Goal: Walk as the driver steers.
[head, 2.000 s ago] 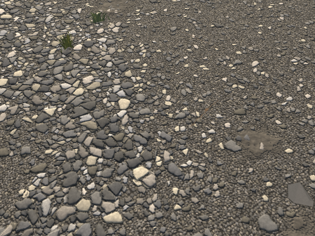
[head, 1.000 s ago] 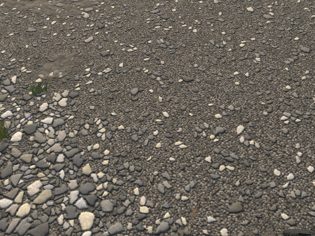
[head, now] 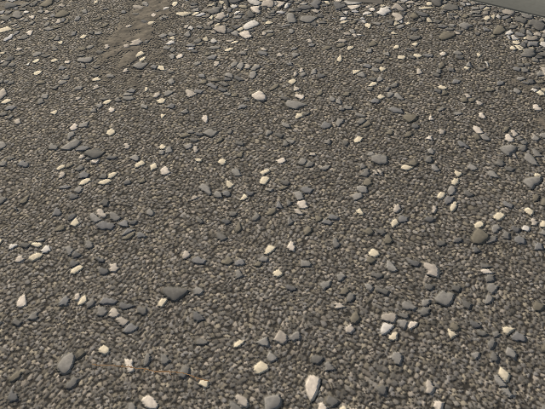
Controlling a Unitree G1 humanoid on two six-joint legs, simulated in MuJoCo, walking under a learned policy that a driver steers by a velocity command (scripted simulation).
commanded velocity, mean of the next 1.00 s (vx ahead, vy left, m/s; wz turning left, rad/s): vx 0.05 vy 0.00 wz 0.54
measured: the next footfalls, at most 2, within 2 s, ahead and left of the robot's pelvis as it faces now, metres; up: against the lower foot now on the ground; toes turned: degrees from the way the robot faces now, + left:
left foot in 0.16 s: +0.22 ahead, +0.13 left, +0.00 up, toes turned +7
right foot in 0.60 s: +0.26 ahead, -0.10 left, +0.00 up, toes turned +26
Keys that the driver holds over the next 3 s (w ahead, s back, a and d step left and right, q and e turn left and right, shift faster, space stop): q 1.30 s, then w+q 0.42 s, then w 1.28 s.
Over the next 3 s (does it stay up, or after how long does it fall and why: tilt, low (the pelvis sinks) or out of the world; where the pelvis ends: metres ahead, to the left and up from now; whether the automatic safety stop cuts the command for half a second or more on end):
stays up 0.42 0.76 -0.02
